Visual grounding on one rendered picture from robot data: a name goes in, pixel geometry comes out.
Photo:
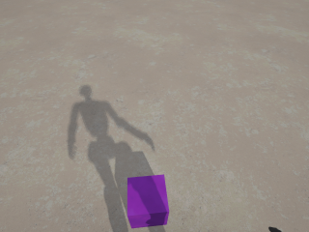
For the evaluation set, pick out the carton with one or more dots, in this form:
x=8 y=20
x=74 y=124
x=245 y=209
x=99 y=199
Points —
x=147 y=201

